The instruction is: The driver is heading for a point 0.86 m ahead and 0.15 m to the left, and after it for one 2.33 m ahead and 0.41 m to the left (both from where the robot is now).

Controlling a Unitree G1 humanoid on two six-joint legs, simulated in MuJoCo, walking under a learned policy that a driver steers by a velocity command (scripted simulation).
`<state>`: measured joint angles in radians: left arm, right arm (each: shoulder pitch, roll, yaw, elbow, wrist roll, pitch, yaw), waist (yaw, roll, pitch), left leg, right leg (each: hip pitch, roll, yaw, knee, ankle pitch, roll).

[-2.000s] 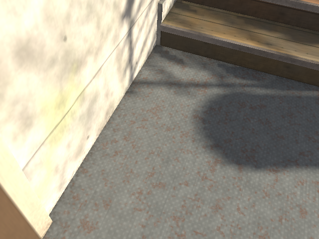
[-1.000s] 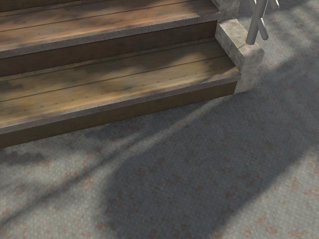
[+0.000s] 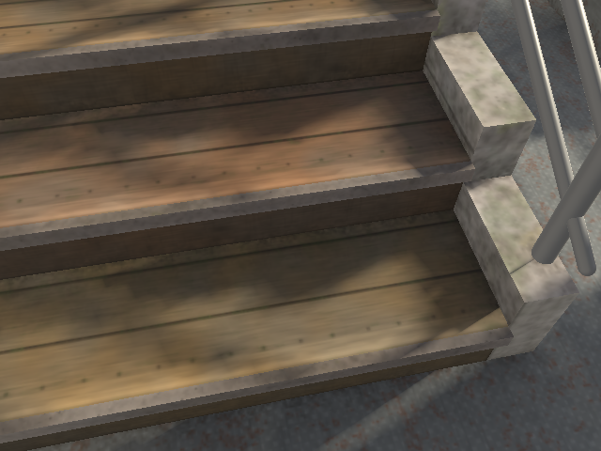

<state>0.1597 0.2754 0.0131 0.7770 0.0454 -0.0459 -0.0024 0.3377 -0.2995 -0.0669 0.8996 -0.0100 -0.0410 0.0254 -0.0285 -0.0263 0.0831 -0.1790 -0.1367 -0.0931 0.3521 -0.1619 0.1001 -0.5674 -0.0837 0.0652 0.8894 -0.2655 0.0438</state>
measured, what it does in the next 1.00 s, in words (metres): walks ahead, turning left: right foot, then left foot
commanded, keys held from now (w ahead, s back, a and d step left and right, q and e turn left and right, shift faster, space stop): q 0.22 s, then w+q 0.44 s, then w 0.24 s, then w+e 0.10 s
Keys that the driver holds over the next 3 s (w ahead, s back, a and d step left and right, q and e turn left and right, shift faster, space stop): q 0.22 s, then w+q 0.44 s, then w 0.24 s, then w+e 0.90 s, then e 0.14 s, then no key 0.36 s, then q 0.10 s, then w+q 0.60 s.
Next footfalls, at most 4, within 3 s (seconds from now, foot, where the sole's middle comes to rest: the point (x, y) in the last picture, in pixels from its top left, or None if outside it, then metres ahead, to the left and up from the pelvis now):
0.18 right None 0.24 -0.13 -0.78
0.62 left None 0.21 0.11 -0.78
1.22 right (262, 327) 0.65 0.08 -0.61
1.72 left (156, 163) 0.96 0.31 -0.44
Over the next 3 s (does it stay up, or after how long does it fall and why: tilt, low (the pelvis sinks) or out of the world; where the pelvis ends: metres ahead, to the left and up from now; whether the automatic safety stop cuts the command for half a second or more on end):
stays up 1.34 0.18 0.49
